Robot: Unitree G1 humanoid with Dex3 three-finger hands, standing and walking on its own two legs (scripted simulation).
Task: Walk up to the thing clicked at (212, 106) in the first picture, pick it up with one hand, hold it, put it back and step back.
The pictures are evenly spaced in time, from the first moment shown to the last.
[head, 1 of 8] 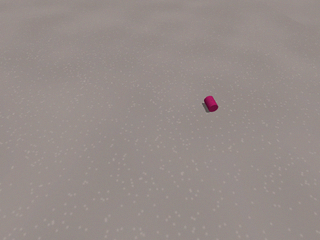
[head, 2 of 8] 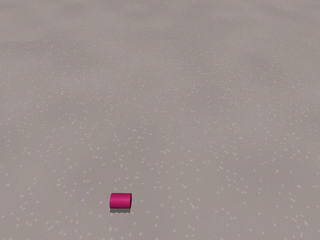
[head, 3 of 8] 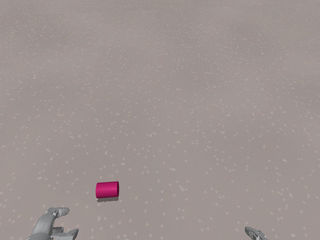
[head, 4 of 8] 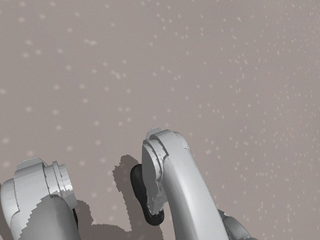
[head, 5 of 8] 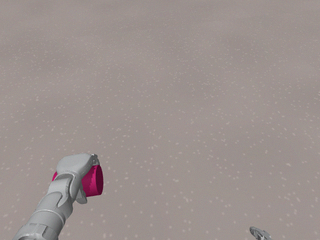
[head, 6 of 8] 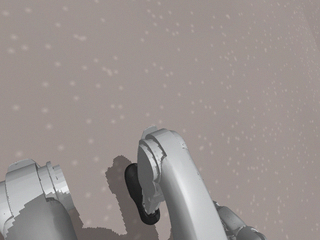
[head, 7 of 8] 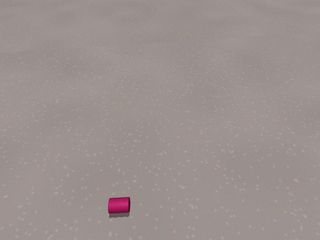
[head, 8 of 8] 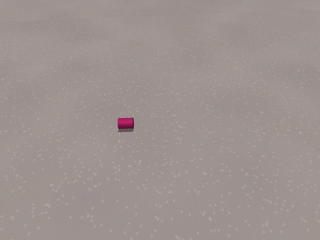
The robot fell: no
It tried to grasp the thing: yes
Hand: left
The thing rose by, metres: 0.67
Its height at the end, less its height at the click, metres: +0.00
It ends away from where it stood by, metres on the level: 0.00
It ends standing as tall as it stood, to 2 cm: yes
